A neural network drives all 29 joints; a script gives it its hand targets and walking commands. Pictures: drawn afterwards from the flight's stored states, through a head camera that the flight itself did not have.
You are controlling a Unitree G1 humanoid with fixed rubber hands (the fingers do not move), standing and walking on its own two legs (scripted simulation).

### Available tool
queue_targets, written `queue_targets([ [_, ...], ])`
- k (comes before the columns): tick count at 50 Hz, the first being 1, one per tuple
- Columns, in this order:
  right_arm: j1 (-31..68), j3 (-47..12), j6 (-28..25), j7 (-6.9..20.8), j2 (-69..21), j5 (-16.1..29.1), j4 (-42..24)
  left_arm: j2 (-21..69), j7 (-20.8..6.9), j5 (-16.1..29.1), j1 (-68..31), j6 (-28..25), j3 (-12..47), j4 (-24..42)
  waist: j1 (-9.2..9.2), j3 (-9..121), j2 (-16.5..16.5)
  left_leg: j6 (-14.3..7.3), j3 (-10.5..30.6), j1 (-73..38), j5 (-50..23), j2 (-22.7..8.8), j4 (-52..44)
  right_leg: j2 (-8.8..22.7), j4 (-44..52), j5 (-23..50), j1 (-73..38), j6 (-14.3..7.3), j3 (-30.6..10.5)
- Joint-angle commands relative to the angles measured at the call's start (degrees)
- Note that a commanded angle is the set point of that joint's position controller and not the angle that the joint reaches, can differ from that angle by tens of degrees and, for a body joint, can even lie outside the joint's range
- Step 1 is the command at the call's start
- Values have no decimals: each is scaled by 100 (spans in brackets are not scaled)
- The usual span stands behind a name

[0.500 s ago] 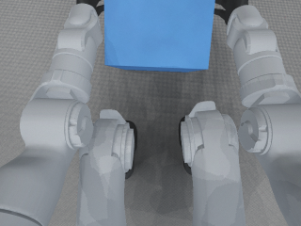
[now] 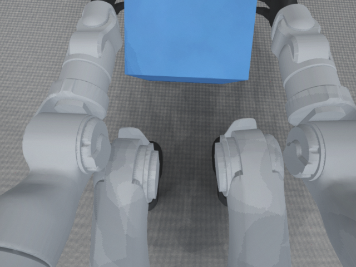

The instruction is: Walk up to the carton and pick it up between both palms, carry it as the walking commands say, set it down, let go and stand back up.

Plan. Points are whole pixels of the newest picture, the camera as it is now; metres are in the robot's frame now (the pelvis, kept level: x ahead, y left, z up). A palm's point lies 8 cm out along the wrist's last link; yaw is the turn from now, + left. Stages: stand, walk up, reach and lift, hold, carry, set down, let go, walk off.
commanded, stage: set down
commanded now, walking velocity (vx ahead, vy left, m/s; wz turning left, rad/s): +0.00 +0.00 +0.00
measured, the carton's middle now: (188, 21) +0.53 -0.03 -0.22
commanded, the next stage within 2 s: let go in 1.74 s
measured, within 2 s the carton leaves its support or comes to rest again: neither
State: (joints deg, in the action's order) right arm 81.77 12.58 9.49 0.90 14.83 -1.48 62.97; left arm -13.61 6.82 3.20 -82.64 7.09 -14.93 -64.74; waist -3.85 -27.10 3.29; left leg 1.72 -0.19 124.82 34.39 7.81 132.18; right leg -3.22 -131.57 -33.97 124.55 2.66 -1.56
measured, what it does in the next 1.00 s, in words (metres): rises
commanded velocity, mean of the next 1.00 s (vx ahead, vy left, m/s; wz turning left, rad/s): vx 0.00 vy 0.00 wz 0.00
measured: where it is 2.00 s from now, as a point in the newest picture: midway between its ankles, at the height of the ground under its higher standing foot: (187, 184)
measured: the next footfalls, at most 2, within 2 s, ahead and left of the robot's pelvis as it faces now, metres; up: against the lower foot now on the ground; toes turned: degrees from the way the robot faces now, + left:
none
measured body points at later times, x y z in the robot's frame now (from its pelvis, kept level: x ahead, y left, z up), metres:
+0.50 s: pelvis +0.02 -0.01 +0.02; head +0.40 -0.03 +0.25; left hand +0.54 +0.14 -0.19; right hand +0.53 -0.22 -0.18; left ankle +0.12 +0.11 -0.31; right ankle +0.12 -0.13 -0.31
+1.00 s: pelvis +0.00 -0.01 +0.12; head +0.36 -0.03 +0.37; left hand +0.55 +0.12 -0.03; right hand +0.53 -0.23 -0.03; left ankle +0.12 +0.11 -0.31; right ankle +0.12 -0.13 -0.31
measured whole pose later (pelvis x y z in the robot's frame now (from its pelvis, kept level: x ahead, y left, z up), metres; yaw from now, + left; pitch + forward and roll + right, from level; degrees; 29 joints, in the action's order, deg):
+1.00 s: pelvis +0.00 -0.01 +0.12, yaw -1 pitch +27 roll +1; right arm 72.9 9.2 18.0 -7.0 20.2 9.6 38.0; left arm -15.3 11.6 8.1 -73.2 18.0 -9.5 -36.8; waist -2.2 -30.1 -0.5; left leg 1.7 0.9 104.8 34.0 5.1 111.7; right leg -4.9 -111.4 -31.8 106.5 1.2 -2.4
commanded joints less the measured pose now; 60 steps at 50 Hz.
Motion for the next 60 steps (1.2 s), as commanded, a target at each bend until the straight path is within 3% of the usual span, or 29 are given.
queue_targets([
  [1,2028,-205,-533,-32,-984,108,-761,1676,-365,71,-2461,-300,708,946,-215,7016,-144,100,-184,-2620,-1126,34,-1471,-124,1294,1709,-3187,-228,419],
  [3,1782,-65,-618,-364,146,208,-746,406,-38,252,-2102,-401,637,875,-279,7386,-402,118,-242,-2764,-1204,-59,-1414,-49,1414,1752,-3461,-149,393],
  [4,1630,145,-737,-563,1039,271,-736,-105,131,355,-1911,-441,653,1040,-428,7641,-314,145,-216,-2881,-1207,-80,-1462,-13,1411,1803,-3498,-157,412],
  [5,1796,108,-785,-682,1265,415,-901,-367,218,468,-1905,-456,773,1075,-407,7971,-371,132,-117,-3103,-1501,-130,-1476,19,1346,2025,-3581,-150,395],
  [6,1821,-50,-813,-721,1246,595,-966,-399,266,683,-1852,-463,886,1064,-393,8347,-448,105,-127,-3352,-1642,-152,-1447,45,1402,2090,-3795,-160,372],
  [8,1803,-447,-834,-700,1072,944,-884,-478,337,807,-1665,-491,919,898,-122,8384,-602,81,-157,-3264,-1983,-214,-1410,74,1405,2409,-3801,-129,315],
  [12,1791,-577,-923,-697,1214,1271,-1601,-611,386,930,-1581,-622,1171,1711,32,9536,-497,53,-95,-3824,-2846,-275,-1337,36,1210,3266,-4153,-141,219],
  [14,1472,-436,-914,-697,1494,1243,-1702,-638,423,851,-1286,-623,1077,1911,15,9998,-268,89,-65,-4160,-3269,-300,-1253,-15,1137,3616,-4085,-178,208],
  [16,1362,-546,-925,-682,1567,1365,-2337,-479,358,1047,-1131,-596,1234,2303,-77,10496,-347,101,-130,-4225,-3475,-298,-1220,-19,1169,3997,-4647,-209,129],
  [19,1079,-448,-825,-691,1585,1351,-2304,-466,295,1164,-1050,-502,1345,2460,-297,10658,-302,103,-92,-4318,-3339,-339,-1264,19,1171,3955,-4847,-199,196],
  [21,827,-408,-757,-716,1614,1332,-2761,-513,303,1187,-912,-443,1272,3183,-366,11399,-315,134,-109,-4672,-3553,-286,-1226,-9,1160,4292,-5352,-225,217],
  [25,685,-278,-403,-755,1641,1211,-3292,-593,361,1221,-878,-99,1254,3962,-425,11820,-381,148,-191,-5135,-3356,-196,-1486,-68,1418,4035,-5790,-220,346],
  [28,528,-208,-175,-735,1547,1143,-3516,-858,398,950,-684,104,865,4188,-159,11495,-316,115,-298,-4788,-2987,-155,-1643,-145,1623,3814,-5926,-264,294],
  [29,486,-124,-128,-760,1435,1052,-3551,-890,409,913,-585,161,799,4166,-190,11556,-508,94,-228,-4791,-3058,-167,-1749,-154,1610,3900,-5996,-226,375],
  [30,630,-159,-71,-744,1410,1149,-3829,-999,414,847,-676,223,702,4376,-113,11490,-403,51,-246,-4734,-2823,-173,-1847,-188,1740,3664,-5906,-236,350],
  [34,519,41,134,-795,1513,890,-3551,-989,450,590,-537,403,595,4072,-84,11258,-250,63,-305,-4682,-2602,-132,-2094,-228,2056,3416,-5872,-242,336],
  [35,642,-58,150,-792,1429,1016,-3787,-1023,465,576,-739,412,603,4432,9,11507,-200,41,-301,-4902,-2702,-127,-2222,-237,2127,3482,-5982,-256,330],
  [38,827,-163,290,-788,1426,975,-3660,-1041,474,569,-765,536,553,4095,143,11448,-486,35,-355,-4755,-2506,-99,-2413,-239,2371,3364,-6180,-216,319],
  [43,926,-129,383,-777,1397,1038,-3546,-999,519,437,-888,638,461,3992,173,11563,-457,-16,-293,-5274,-2252,-151,-2920,-219,2897,2891,-5981,-194,368],
  [44,1063,-177,421,-764,1442,1203,-3882,-1178,531,345,-1040,652,336,4374,353,12043,-300,-21,-318,-5605,-2389,-146,-3039,-231,2938,3030,-6212,-197,348],
  [45,1158,-217,474,-785,1522,1174,-3792,-1154,562,369,-1033,710,395,4183,414,11987,-302,-19,-381,-5498,-2342,-148,-3075,-222,3031,2946,-6266,-217,291],
  [47,1084,-257,565,-780,1471,1067,-3592,-1050,488,472,-911,829,396,3844,296,11871,-565,-41,-350,-5402,-2032,-152,-3347,-203,3267,2759,-6525,-193,367],
  [49,1256,-152,600,-837,1572,1067,-4115,-1077,476,528,-1176,827,434,4512,202,12358,-626,-26,-357,-5675,-2322,-105,-3461,-208,3435,3001,-6939,-157,287],
  [50,1280,-127,666,-854,1662,1100,-4121,-1107,486,559,-1154,913,450,4283,192,12487,-530,-32,-367,-5835,-2235,-112,-3522,-203,3539,2891,-7002,-176,283],
  [51,1318,-256,732,-874,1564,1176,-4257,-1300,471,507,-1196,942,329,4411,365,12553,-567,-44,-437,-5779,-2193,-124,-3546,-154,3683,2845,-7219,-171,162],
  [52,1049,-216,802,-859,1498,1120,-3940,-1168,446,510,-1074,1020,374,4260,226,12409,-691,-65,-376,-5795,-2050,-123,-3793,-189,3787,2796,-7180,-150,283],
  [54,1184,-167,855,-837,1587,1083,-4045,-1139,427,543,-1202,1071,396,4482,216,12474,-679,-44,-330,-5998,-2087,-127,-3962,-167,3927,2742,-7194,-156,295],
  [56,1248,-46,911,-866,1680,1131,-4231,-1312,414,513,-1290,1112,359,4818,232,12707,-408,-25,-363,-6286,-2214,-142,-4104,-155,4083,2826,-7375,-172,243],
  [60,1251,-11,1014,-862,1829,1091,-4414,-1350,399,535,-1409,1253,332,4844,165,12889,-473,2,-371,-6553,-2123,-164,-4388,-130,4499,2779,-7613,-193,216],
])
